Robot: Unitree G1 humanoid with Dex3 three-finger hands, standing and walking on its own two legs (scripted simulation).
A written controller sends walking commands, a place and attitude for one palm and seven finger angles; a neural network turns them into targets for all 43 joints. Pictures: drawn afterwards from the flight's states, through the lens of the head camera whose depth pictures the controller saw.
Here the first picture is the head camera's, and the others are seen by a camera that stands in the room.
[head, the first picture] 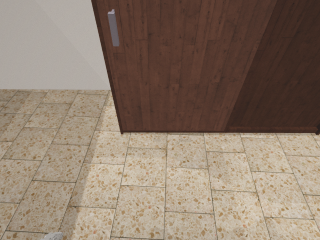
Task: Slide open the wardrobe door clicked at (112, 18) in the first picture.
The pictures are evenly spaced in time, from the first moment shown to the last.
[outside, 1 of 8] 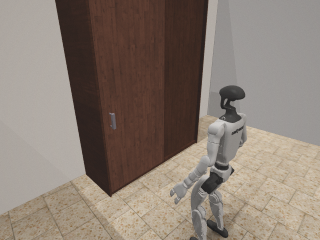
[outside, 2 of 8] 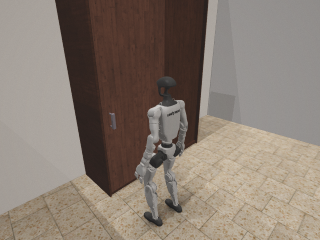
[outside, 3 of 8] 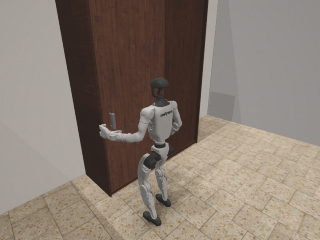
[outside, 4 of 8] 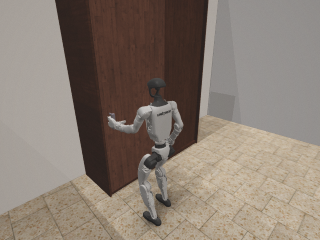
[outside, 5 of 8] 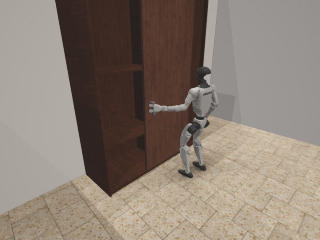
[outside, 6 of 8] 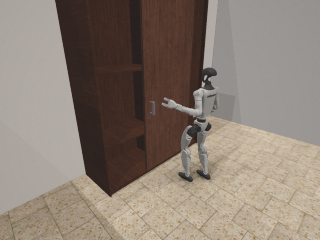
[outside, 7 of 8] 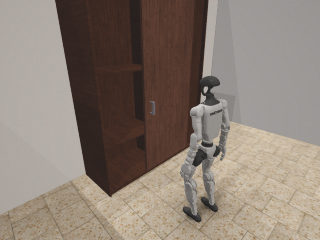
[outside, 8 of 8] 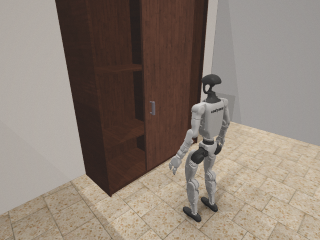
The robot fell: no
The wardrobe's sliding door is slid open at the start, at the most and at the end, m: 0.00 0.51 0.51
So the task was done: yes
